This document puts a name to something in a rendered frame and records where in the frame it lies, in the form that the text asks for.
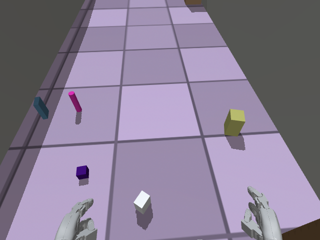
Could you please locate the left robot hand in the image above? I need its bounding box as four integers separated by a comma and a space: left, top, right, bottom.
54, 198, 98, 240

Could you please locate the right robot hand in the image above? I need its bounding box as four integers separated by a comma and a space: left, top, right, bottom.
241, 186, 283, 240

